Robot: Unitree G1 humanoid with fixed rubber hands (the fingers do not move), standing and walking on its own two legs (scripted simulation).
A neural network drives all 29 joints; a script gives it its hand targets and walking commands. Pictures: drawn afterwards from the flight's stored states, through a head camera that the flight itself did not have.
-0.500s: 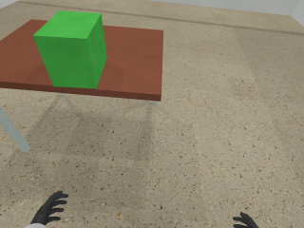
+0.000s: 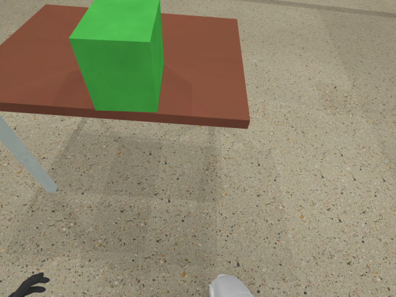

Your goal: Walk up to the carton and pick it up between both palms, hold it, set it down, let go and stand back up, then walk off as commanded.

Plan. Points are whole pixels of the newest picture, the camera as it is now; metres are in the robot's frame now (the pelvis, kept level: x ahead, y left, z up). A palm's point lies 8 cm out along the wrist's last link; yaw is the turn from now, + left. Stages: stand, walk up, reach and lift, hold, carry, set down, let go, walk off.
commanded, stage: walk up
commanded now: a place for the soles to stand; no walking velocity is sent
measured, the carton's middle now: (127, 54) +0.81 +0.17 +0.05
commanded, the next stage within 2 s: none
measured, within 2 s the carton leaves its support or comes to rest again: neither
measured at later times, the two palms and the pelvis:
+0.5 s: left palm out of the picture +0.15 +0.45 -0.06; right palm (288, 266) +0.19 -0.23 -0.10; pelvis +0.06 +0.10 -0.03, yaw +2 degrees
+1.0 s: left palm out of the picture +0.23 +0.53 -0.11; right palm (254, 271) +0.18 -0.14 -0.08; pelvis +0.13 +0.21 -0.02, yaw -1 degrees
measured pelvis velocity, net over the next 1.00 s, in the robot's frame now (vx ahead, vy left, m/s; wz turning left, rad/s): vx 0.13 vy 0.21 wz -0.01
